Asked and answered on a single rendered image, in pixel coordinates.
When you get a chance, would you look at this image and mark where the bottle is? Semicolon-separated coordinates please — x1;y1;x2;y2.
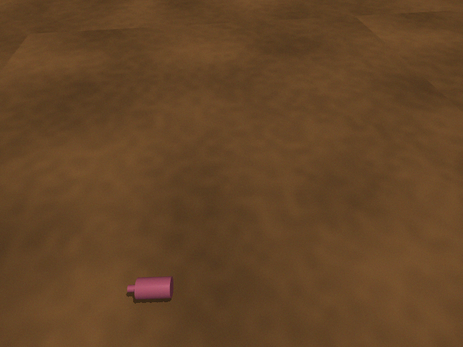
127;276;174;299

